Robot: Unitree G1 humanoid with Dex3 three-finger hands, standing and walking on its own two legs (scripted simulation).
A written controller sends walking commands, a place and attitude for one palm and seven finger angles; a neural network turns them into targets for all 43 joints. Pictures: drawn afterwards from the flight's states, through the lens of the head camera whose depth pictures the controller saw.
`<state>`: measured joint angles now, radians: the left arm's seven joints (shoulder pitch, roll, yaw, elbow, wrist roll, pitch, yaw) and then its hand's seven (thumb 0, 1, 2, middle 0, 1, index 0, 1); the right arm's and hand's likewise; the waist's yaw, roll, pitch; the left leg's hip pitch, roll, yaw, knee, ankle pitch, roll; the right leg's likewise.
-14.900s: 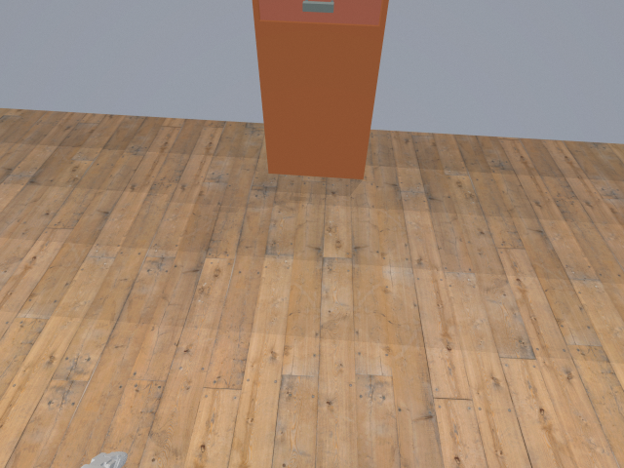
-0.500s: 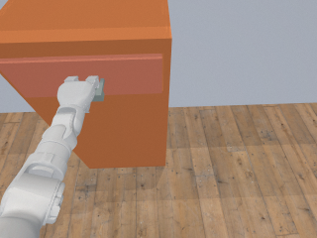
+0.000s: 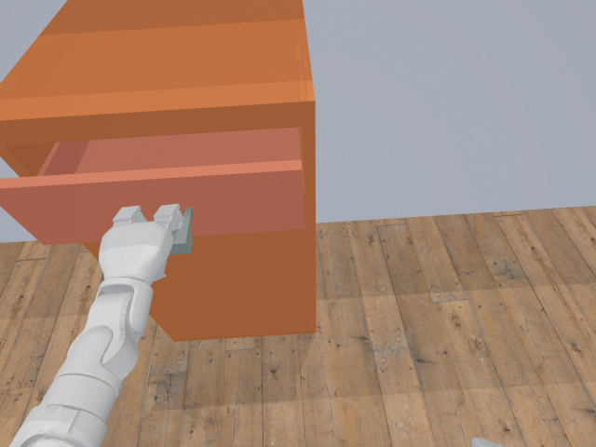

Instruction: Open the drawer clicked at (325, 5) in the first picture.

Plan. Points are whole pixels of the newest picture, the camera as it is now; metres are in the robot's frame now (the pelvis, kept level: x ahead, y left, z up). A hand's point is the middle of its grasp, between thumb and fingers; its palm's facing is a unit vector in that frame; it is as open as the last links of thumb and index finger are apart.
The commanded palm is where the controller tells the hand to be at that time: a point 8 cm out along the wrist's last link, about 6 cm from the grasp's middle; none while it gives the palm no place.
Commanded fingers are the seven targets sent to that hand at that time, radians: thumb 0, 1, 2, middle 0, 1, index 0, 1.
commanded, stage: pull the drawer open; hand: left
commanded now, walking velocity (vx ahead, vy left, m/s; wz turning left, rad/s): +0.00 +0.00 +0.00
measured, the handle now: (155, 229) +0.41 +0.22 +0.05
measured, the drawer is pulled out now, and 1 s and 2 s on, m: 0.09 0.21 0.30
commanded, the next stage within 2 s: open the thumb to release the handle in 1.76 s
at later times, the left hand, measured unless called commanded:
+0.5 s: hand (151, 280) +0.34 +0.22 +0.03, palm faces -0.04 -0.04 -1.00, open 5.8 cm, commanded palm +0.30 +0.22 +0.08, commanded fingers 0.00 0.90 0.90 -0.40 -1.35 -0.40 -1.35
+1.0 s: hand (137, 353) +0.24 +0.21 +0.03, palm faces +0.02 -0.10 -0.99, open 5.9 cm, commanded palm +0.19 +0.22 +0.08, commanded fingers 0.00 0.90 0.90 -0.40 -1.35 -0.40 -1.35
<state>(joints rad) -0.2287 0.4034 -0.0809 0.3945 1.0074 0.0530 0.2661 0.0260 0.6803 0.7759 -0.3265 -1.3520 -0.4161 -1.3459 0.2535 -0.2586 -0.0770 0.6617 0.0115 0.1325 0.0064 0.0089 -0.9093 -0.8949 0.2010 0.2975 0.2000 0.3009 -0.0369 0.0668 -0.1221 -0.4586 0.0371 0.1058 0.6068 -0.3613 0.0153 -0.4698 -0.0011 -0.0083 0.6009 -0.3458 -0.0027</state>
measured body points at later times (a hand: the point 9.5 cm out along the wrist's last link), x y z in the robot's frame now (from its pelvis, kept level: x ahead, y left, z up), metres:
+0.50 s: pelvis -0.02 -0.02 +0.00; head +0.02 -0.04 +0.44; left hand +0.34 +0.22 +0.08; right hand +0.12 -0.26 -0.13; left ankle -0.05 +0.10 -0.73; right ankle -0.04 -0.12 -0.73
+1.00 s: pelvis -0.01 -0.01 +0.00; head +0.01 -0.04 +0.45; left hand +0.23 +0.21 +0.08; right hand +0.18 -0.25 -0.11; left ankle -0.05 +0.10 -0.73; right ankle -0.04 -0.12 -0.73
